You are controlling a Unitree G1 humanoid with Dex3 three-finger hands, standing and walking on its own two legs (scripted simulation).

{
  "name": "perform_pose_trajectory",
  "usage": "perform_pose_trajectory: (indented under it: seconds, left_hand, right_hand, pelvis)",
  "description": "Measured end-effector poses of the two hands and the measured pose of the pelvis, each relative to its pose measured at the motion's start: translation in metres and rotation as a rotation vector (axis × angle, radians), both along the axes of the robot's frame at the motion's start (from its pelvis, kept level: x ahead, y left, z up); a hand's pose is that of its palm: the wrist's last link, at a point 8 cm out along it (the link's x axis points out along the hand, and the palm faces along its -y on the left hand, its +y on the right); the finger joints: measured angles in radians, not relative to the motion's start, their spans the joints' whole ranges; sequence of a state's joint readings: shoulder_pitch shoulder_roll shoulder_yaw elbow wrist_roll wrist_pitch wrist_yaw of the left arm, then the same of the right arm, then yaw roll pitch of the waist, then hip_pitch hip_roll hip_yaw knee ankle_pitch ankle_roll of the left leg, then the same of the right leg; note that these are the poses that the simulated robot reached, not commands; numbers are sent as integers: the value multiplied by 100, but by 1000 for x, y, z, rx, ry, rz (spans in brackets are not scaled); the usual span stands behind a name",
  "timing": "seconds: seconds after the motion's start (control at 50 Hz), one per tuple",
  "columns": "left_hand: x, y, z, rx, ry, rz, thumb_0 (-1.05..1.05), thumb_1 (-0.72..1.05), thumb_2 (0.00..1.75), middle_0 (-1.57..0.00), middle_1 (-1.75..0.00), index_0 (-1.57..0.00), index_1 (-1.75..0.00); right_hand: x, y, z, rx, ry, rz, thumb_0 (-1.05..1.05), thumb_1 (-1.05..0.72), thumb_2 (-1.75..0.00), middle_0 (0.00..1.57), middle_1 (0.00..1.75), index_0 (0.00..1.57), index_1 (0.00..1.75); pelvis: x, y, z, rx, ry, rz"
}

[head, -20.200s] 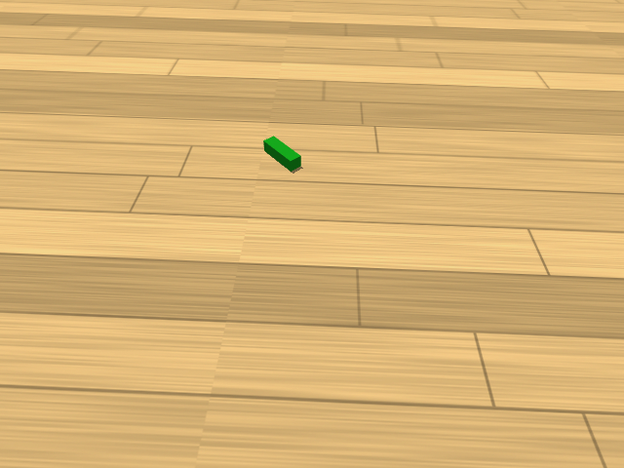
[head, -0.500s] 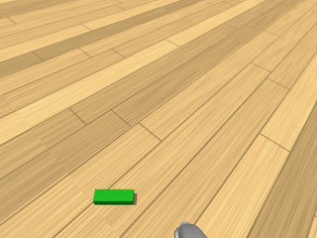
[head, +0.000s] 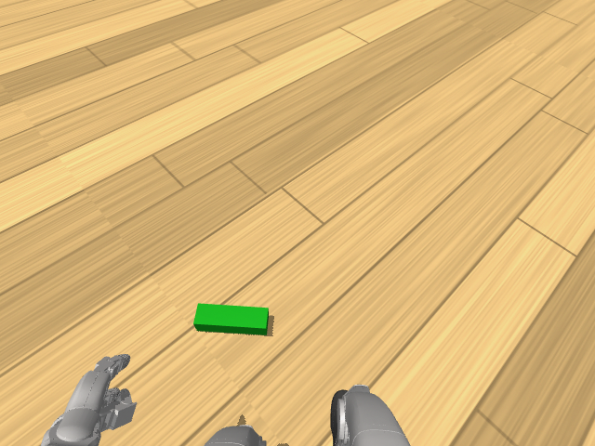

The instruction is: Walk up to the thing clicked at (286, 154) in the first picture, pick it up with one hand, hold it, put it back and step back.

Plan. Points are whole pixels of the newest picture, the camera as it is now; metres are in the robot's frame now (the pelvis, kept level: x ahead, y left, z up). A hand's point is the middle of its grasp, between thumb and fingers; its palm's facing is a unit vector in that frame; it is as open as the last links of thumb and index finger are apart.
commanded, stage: walk up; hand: left
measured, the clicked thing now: (232, 319) +0.52 +0.21 -0.70
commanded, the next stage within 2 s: none
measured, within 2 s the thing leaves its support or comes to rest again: neither
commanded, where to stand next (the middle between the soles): +0.13 -0.01 m, yaw -3 degrees
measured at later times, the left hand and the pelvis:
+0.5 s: hand out of the picture +0.01 +0.25 -0.12, palm faces -0.10 -0.92 -0.38, open 7.4 cm; pelvis -0.03 -0.01 +0.03, yaw -5 degrees
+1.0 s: hand out of the picture +0.12 +0.23 -0.11, palm faces -0.12 -0.93 -0.35, open 7.4 cm; pelvis -0.01 -0.02 +0.04, yaw -5 degrees
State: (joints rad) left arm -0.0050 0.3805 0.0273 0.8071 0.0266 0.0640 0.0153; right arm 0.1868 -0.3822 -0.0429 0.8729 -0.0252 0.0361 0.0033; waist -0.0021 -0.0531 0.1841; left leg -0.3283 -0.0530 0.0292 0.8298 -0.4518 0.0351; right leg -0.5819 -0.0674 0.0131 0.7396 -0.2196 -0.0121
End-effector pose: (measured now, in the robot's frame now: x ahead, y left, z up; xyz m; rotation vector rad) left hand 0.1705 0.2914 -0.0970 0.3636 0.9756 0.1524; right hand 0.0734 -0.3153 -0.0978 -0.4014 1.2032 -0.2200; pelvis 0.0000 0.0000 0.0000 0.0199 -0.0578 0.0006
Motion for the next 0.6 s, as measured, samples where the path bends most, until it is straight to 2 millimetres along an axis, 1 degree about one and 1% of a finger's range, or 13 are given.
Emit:
perform_pose_trajectory:
  seconds: [0.06,0.12,0.2,0.24,0.28,0.36,0.44,0.52,0.6]
  left_hand:
    - [-36,17,-1,16,93,37,1,90,89,-21,-30,-20,-30]
    - [-77,31,0,28,181,74,1,90,89,-20,-30,-20,-30]
    - [-130,41,3,45,300,85,1,90,90,-20,-30,-20,-30]
    - [-149,41,4,52,349,78,1,90,90,-20,-30,-20,-30]
    - [-161,37,5,58,377,66,1,91,90,-20,-30,-20,-30]
    - [-169,21,8,64,358,53,1,91,90,-20,-30,-20,-30]
    - [-166,6,16,40,294,41,1,90,89,-20,-30,-20,-30]
    - [-154,4,21,29,250,31,1,90,89,-21,-30,-20,-30]
    - [-131,10,16,23,216,24,1,90,89,-21,-30,-20,-30]
  right_hand:
    - [-28,3,13,-11,30,-20,0,-90,-89,21,30,20,30]
    - [-48,2,28,-29,53,-38,0,-90,-89,21,30,20,30]
    - [-57,-5,41,-46,28,-53,0,-90,-89,21,30,20,30]
    - [-57,-9,44,-49,2,-52,0,-90,-89,21,30,20,30]
    - [-57,-15,43,-47,-23,-51,0,-90,-89,21,30,20,30]
    - [-58,-27,32,-22,-47,-57,0,-90,-89,21,30,20,30]
    - [-53,-24,27,18,-53,-64,0,-90,-89,20,30,20,30]
    - [-41,-14,26,47,-84,-53,0,-90,-89,20,30,20,30]
    - [-35,-2,22,52,-108,-55,0,-90,-89,20,30,20,30]
  pelvis:
    - [-10,4,11,-31,2,-2]
    - [-18,2,22,-37,18,-10]
    - [-25,1,30,-42,27,-41]
    - [-26,-1,30,-40,30,-59]
    - [-28,-4,29,-36,32,-76]
    - [-34,-13,25,-58,19,-85]
    - [-33,-16,29,-41,16,-91]
    - [-29,-12,32,-29,16,-81]
    - [-25,-5,28,-4,12,-78]
